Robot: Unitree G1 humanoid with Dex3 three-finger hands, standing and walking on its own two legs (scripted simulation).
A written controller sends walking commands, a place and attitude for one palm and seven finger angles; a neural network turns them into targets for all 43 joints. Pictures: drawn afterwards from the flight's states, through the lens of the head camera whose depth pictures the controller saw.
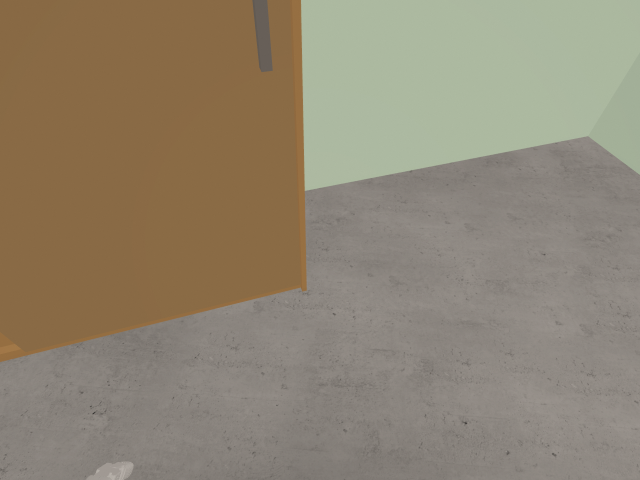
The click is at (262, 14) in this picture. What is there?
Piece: wardrobe's sliding door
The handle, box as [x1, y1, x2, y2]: [252, 0, 272, 71]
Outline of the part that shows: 252,0 259,67 261,71 272,70 267,3 266,0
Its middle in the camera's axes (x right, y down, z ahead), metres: -0.12 -0.43 +0.69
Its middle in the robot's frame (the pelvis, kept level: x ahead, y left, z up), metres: +0.83 +0.18 +0.25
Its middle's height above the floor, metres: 1.02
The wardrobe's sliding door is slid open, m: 0.00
